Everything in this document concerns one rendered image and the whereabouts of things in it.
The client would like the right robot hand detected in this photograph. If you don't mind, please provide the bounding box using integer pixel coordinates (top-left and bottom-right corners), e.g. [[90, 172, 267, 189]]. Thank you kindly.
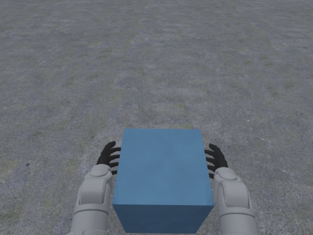
[[204, 144, 228, 179]]

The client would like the carton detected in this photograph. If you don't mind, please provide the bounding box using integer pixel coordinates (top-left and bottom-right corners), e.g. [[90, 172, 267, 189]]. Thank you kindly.
[[112, 128, 215, 234]]

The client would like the robot left forearm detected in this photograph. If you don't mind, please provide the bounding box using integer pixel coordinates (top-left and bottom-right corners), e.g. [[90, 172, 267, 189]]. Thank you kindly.
[[66, 164, 112, 235]]

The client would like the robot right forearm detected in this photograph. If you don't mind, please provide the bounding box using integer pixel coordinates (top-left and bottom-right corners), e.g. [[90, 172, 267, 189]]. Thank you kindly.
[[213, 167, 259, 235]]

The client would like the left robot hand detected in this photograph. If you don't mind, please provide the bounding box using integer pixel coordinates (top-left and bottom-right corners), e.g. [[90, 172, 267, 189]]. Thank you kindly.
[[96, 141, 121, 175]]

